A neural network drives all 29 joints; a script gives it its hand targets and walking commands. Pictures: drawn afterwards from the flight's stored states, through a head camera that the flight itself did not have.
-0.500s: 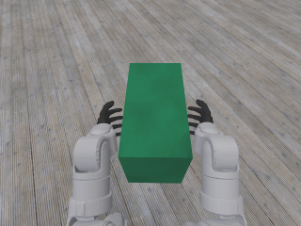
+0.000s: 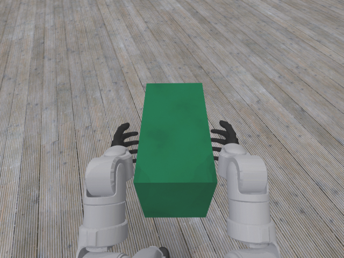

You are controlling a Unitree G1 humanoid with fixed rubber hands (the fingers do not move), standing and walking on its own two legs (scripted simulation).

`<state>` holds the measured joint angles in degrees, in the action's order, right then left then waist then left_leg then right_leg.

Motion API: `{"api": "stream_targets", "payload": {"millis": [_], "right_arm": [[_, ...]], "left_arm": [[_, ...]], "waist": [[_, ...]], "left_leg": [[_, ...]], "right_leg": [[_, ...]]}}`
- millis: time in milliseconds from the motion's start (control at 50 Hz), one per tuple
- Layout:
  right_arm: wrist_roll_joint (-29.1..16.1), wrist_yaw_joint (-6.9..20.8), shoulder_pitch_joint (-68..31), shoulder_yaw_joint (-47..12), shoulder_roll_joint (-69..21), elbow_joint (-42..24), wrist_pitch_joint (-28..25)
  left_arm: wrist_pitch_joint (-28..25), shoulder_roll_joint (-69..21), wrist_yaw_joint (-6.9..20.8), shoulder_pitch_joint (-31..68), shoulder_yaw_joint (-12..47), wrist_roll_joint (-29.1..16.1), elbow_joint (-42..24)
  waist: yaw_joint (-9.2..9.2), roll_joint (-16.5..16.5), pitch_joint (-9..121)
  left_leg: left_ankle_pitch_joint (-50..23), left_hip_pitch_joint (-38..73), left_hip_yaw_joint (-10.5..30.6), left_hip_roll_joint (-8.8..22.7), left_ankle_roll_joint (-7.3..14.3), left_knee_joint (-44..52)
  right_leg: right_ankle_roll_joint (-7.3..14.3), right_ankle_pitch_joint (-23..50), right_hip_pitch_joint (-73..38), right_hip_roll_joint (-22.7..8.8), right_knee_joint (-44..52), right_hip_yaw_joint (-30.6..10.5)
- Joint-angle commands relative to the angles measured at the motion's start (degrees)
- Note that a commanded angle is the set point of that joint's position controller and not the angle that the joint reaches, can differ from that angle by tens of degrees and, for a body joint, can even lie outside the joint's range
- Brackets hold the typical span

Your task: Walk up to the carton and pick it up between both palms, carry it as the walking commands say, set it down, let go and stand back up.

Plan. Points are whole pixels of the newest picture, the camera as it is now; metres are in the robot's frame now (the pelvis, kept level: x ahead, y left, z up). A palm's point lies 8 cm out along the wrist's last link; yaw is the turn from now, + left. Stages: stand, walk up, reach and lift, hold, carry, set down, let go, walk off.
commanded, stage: carry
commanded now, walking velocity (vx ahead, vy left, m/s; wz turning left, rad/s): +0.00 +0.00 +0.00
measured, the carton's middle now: (174, 147) +0.38 +0.00 +0.01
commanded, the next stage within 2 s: none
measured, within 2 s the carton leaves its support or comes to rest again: neither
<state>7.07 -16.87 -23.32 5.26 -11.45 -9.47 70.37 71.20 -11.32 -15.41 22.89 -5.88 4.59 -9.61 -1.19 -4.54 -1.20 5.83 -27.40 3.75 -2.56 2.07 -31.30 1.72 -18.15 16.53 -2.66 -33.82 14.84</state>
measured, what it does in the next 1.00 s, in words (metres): walks backwards: left foot, then right foot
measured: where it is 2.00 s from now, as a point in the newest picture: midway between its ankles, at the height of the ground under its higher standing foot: outside the picture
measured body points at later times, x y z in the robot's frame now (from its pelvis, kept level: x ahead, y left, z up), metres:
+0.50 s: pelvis -0.07 +0.04 -0.01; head -0.12 +0.06 +0.44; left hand +0.22 +0.17 +0.09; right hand +0.23 -0.07 +0.11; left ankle -0.03 +0.13 -0.73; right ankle -0.01 -0.09 -0.73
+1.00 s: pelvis -0.14 +0.00 +0.00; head -0.12 -0.01 +0.45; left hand +0.19 +0.13 +0.08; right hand +0.19 -0.12 +0.09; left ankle -0.03 +0.12 -0.73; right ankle -0.17 -0.09 -0.73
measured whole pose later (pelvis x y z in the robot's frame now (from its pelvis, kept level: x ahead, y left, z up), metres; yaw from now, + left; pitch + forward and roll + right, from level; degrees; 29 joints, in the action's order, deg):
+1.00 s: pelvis -0.14 +0.00 +0.00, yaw +1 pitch +2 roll +0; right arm 7.1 -16.6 -23.4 6.7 -11.5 -8.4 68.3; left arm 67.0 -12.0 -14.3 24.6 -7.4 5.4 -4.2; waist -0.5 -1.1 -0.3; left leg 3.5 -25.5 3.0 -1.1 0.5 -27.0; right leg 1.2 -21.1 14.4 -3.3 -33.9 12.2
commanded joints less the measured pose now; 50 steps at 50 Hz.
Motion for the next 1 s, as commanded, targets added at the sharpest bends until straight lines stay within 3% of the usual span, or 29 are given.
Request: {"api": "stream_targets", "payload": {"millis": [0, 40, 100, 140, 180, 200, 240, 260, 280, 320, 340, 400, 420, 440, 460, 480, 500, 560, 640, 700, 720, 780, 820, 840, 900, 920, 940, 960, 980], "right_arm": [[-20.1, 13.44, -23.2, -29.61, -60.86, -8.05, -1.34], [-19.05, 13.78, -20.6, -27.94, -60.76, -5.4, -0.76], [-17.04, 14.08, -15.62, -24.25, -58.41, -0.43, 0.26], [-16.04, 13.9, -16.47, -21.01, -54.82, 1.87, 0.92], [-16.27, 14.6, -16.15, -21.25, -57.65, 3.68, 1.41], [-16.4, 14.75, -15.48, -21.55, -58.41, 4.51, 1.47], [-16.61, 14.76, -18.23, -22.65, -58.78, 2.12, 0.92], [-17.62, 14.8, -20.26, -24.51, -59.91, -0.03, 0.66], [-17.54, 14.71, -20.17, -25.45, -60.01, -0.74, 0.17], [-18.98, 14.24, -24.82, -28.04, -62.17, -2.89, -0.56], [-18.88, 14.04, -24.56, -28.22, -62.99, -3.46, -0.85], [-18.87, 14.5, -21.92, -24.83, -61.83, -1.19, -0.34], [-18.77, 14.85, -22.03, -23.27, -60.89, -0.62, -0.17], [-19.06, 15.12, -22.39, -23.1, -60.22, 0.41, 0.33], [-18.43, 15.27, -20.29, -21.73, -59.21, 2.63, 0.77], [-17.8, 15.19, -20.41, -21.2, -57.66, 2.69, 0.89], [-17.05, 15.38, -17.82, -20.94, -58.93, 4.97, 0.94], [-17.53, 15.96, -18.39, -21.94, -61.33, 1.58, -0.25], [-18.9, 15.37, -21.61, -24.87, -64.3, -3.38, -1.27], [-18.97, 14.83, -22.26, -27.42, -63.43, -7.73, -1.96], [-19.69, 14.75, -24.84, -27.7, -63.48, -10.94, -2.73], [-20.37, 14.63, -26.49, -30.34, -64.86, -13.63, -3.57], [-21.05, 14.4, -25.6, -31.41, -65.3, -13.27, -3.58], [-19.45, 14.35, -24.17, -29.43, -62.83, -8.35, -3.83], [-15.99, 14.98, -21.41, -24.45, -57.1, 1.01, -5.83], [-16.77, 15.22, -21.26, -25.35, -57.91, -0.5, -6.4], [-15.55, 15.7, -20.24, -24.71, -57.62, 3.32, -6.77], [-17.42, 15.76, -19.95, -28.06, -61.38, -1.9, -6.28], [-13.99, 16.09, -17.98, -22.84, -56.22, 7.25, -7.4]], "left_arm": [[-2.81, -59.29, 12.9, 20.51, 26.24, -16.73, -5.38], [-2.09, -59.57, 12.53, 20.2, 26.98, -16.1, -4.57], [-0.73, -58.62, 12.06, 19.51, 27.86, -15.7, -2.48], [-0.02, -54.86, 10.95, 20.78, 26.35, -14.73, -1.46], [0.02, -57.23, 11.1, 22.59, 28.15, -15.69, -2.1], [-0.11, -56.92, 11.15, 23.74, 28.31, -16.16, -3.35], [-0.27, -58.0, 11.52, 23.99, 27.51, -16.43, -2.03], [-0.7, -58.81, 11.79, 25.9, 27.12, -16.68, -3.2], [-1.28, -59.56, 12.17, 24.67, 26.35, -16.49, -3.32], [-2.19, -59.33, 12.82, 25.35, 24.43, -16.32, -3.72], [-2.13, -60.76, 13.19, 24.53, 24.79, -16.26, -3.1], [-1.31, -62.67, 12.91, 25.46, 26.24, -16.97, -2.97], [-0.99, -61.75, 12.38, 25.84, 26.79, -16.46, -2.84], [-0.85, -60.74, 11.84, 26.53, 26.41, -16.31, -3.59], [-0.62, -59.33, 11.65, 29.1, 27.11, -16.66, -4.77], [-0.22, -58.69, 11.41, 27.91, 26.23, -15.49, -1.81], [-0.23, -59.57, 11.29, 27.96, 27.87, -15.82, -2.41], [-1.07, -62.36, 11.97, 29.43, 29.99, -17.43, -3.7], [-1.98, -64.47, 12.4, 29.02, 28.66, -19.03, -4.7], [-2.63, -63.17, 13.01, 20.39, 25.24, -17.39, -3.34], [-3.16, -64.1, 13.02, 21.08, 25.79, -17.86, -5.34], [-4.04, -64.56, 13.72, 21.54, 26.86, -18.14, -7.44], [-5.01, -62.53, 13.79, 24.61, 27.94, -19.08, -11.43], [-5.3, -59.96, 13.98, 22.43, 25.58, -16.75, -5.39], [-7.68, -55.51, 14.37, 16.62, 19.86, -11.9, 5.44], [-8.33, -56.24, 14.46, 18.01, 21.74, -13.03, 1.68], [-8.62, -55.38, 14.67, 16.67, 20.84, -11.4, 5.53], [-8.61, -59.46, 14.6, 20.55, 26.04, -14.89, -2.87], [-9.79, -54.28, 14.89, 19.63, 21.14, -11.45, 5.09]], "waist": [[1.83, 8.71, 25.63], [2.41, 4.01, 23.62], [1.78, -7.28, 19.83], [0.6, -11.11, 17.19], [-0.09, -12.94, 18.23], [-0.27, -12.61, 19.79], [-0.38, -1.81, 22.4], [-0.13, 11.02, 24.21], [0.19, 18.74, 23.35], [0.97, 20.4, 19.71], [1.75, 17.63, 18.45], [3.14, 5.4, 20.99], [2.97, -2.91, 18.42], [2.09, -10.17, 18.1], [1.53, -15.2, 15.96], [1.44, -16.22, 15.44], [1.43, -14.43, 15.14], [1.65, -8.04, 17.89], [2.06, -1.43, 25.62], [0.46, 4.1, 33.77], [0.42, 2.64, 34.94], [0.62, 6.93, 35.09], [0.84, 13.26, 33.69], [0.72, 16.08, 32.8], [0.6, 10.16, 29.87], [0.7, 7.15, 28.17], [0.61, 6.07, 27.36], [0.71, 6.16, 26.16], [0.77, 5.53, 24.61]], "left_leg": [[5.21, 14.32, -0.15, 3.44, 2.39, -2.42], [7.83, 14.04, 2.38, 4.92, 2.81, 1.71], [27.25, 2.46, 10.18, 8.22, 2.18, 16.58], [35.03, -4.97, 9.36, 7.81, -2.0, 24.43], [30.85, -5.72, 6.14, 5.26, -7.18, 28.18], [27.66, -5.89, 3.95, 4.33, -7.97, 27.8], [15.0, -0.45, -2.87, -0.06, -8.53, 15.72], [7.84, 6.17, -7.53, -2.68, -6.32, -3.9], [7.47, 10.01, -5.8, -0.4, -3.58, -16.51], [8.6, 10.98, -4.78, 1.38, -3.01, -27.93], [10.47, 11.24, -4.96, 2.2, -2.73, -27.18], [14.99, 12.53, -0.68, 3.93, -0.15, -2.09], [15.83, 8.57, 4.79, 5.17, 0.27, 6.48], [15.4, 4.96, 13.78, 10.63, 1.96, 14.2], [14.06, 2.23, 20.89, 14.54, 3.38, 15.48], [16.56, 0.04, 23.61, 16.85, 4.26, 18.28], [21.27, -1.44, 21.57, 16.4, 4.22, 20.84], [14.55, 4.99, 16.17, 13.0, 1.69, 19.21], [-23.39, 24.83, 11.23, 12.22, 2.58, 9.76], [-38.64, 25.68, 3.48, 9.92, 3.12, 0.82], [-38.18, 23.1, 2.54, 9.03, 2.98, 0.92], [-27.93, 16.09, 0.08, 6.44, 3.55, -1.51], [-5.9, 10.54, -4.85, 2.52, 1.51, 0.92], [-3.74, 9.16, -5.75, 2.31, 0.93, 3.24], [-9.74, 13.55, -5.32, 3.28, 2.0, 3.28], [-12.2, 14.13, -4.1, 4.48, 2.36, 3.01], [-16.07, 14.27, -2.36, 6.11, 2.96, 1.62], [-14.67, 14.19, -1.55, 6.59, 2.77, 1.56], [-12.21, 12.24, -1.73, 6.13, 2.37, 1.09]], "right_leg": [[2.8, -12.69, 0.22, -10.34, 7.05, -8.96], [1.41, -18.35, 4.01, -8.61, 5.77, -8.5], [0.85, -20.66, 1.22, -3.41, 0.84, -6.9], [0.37, -18.11, -4.19, 0.92, -0.63, -4.65], [0.27, -17.17, -9.98, 3.12, -0.67, -0.46], [0.03, -15.05, -14.12, 4.51, -0.85, 2.62], [1.04, -15.39, -14.48, 1.01, 8.78, -0.81], [3.54, -16.21, -8.11, -6.74, 13.53, -9.09], [4.74, -15.06, -0.59, -13.14, 16.88, -13.89], [5.74, -14.72, 7.65, -15.98, 20.96, -12.38], [4.11, -13.71, 9.09, -14.22, 18.6, -8.54], [1.5, -12.24, 3.92, -9.23, 0.12, -4.4], [0.16, -10.81, 2.93, -7.57, -4.04, -5.5], [-1.01, -12.06, 3.5, -3.46, -8.28, -3.88], [-2.17, -10.84, 5.15, -2.55, -11.53, -6.69], [-2.38, -10.31, 5.72, -2.36, -14.26, -9.23], [-2.38, -7.5, 4.4, -1.45, -17.58, -10.26], [-2.15, -6.29, 3.65, -0.5, -15.09, -8.87], [-2.82, -8.66, 4.31, 1.54, -1.91, -5.64], [-3.65, 4.53, -10.86, -2.96, 11.06, -4.62], [-3.12, 10.72, -14.51, -4.1, 9.17, -5.26], [-2.18, 32.8, -19.8, -7.69, 4.04, -7.2], [-0.22, 50.0, -22.22, -11.97, -0.4, -7.24], [0.44, 47.53, -22.99, -11.78, -1.3, -6.49], [0.0, 25.35, -12.54, -9.09, -0.32, -5.21], [-0.08, 18.11, -9.32, -8.64, 0.01, -6.13], [-0.33, 12.7, -7.55, -7.76, 0.81, -5.91], [-0.1, 7.32, -5.3, -7.48, 1.75, -6.85], [0.05, 4.56, -4.31, -7.72, 3.45, -7.65]]}}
